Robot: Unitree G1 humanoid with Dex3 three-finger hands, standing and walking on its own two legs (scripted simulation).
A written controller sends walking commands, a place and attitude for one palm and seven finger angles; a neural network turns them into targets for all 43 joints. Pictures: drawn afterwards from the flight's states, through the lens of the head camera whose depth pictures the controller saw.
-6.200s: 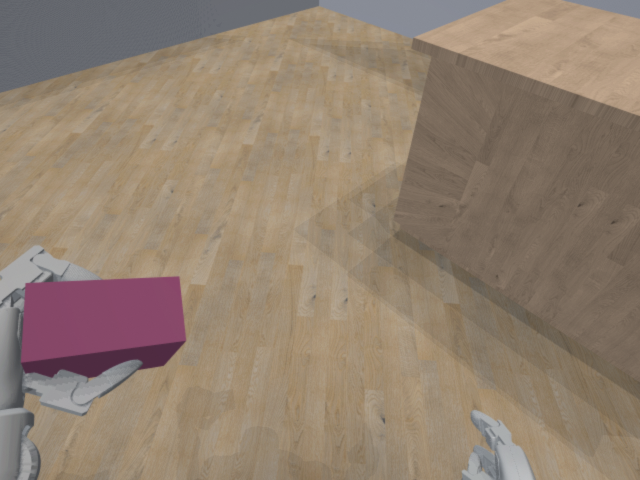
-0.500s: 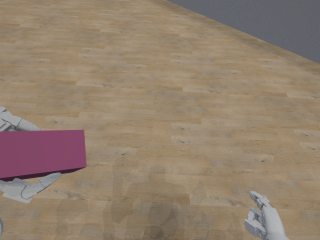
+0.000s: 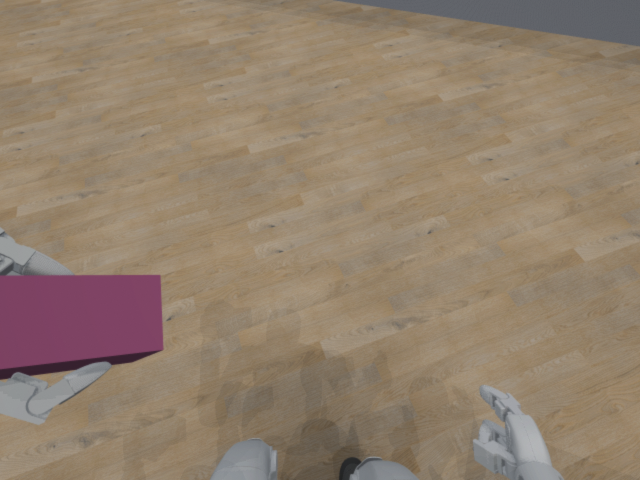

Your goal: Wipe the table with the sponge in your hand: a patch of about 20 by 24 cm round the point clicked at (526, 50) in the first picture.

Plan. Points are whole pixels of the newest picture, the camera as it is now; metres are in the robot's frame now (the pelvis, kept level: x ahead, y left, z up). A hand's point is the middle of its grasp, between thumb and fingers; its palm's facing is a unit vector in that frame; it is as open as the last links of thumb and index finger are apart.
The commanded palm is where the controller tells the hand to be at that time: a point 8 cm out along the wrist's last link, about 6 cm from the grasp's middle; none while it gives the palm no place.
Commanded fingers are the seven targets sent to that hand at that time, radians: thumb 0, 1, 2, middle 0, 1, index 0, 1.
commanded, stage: turn to face it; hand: left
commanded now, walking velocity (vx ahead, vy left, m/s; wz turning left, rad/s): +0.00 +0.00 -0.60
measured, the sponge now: (96, 326) +0.23 +0.20 +0.16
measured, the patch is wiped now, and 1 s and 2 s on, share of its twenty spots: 0.00 0.00 0.00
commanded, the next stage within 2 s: none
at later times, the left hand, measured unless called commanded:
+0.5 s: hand (169, 338) +0.22 +0.13 +0.17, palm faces +0.18 -0.85 -0.50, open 10.2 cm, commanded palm +0.16 +0.19 +0.18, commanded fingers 0.00 0.10 1.30 -1.20 -1.60 -1.20 -1.60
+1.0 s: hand (262, 421) +0.16 +0.05 +0.17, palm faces -0.09 -0.89 -0.44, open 10.2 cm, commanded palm +0.13 +0.11 +0.18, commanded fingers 0.00 0.10 1.30 -1.20 -1.60 -1.20 -1.60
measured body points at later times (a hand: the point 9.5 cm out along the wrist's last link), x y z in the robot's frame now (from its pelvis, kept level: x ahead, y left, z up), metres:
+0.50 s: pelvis -0.07 -0.04 -0.02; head -0.02 -0.08 +0.43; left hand +0.20 +0.17 +0.19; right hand +0.06 -0.26 -0.12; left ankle -0.04 +0.15 -0.72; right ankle -0.04 -0.13 -0.73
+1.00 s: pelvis -0.15 -0.05 +0.00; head -0.12 -0.06 +0.44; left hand +0.16 +0.09 +0.20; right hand -0.11 -0.36 -0.08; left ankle -0.09 +0.10 -0.73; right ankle -0.06 -0.13 -0.72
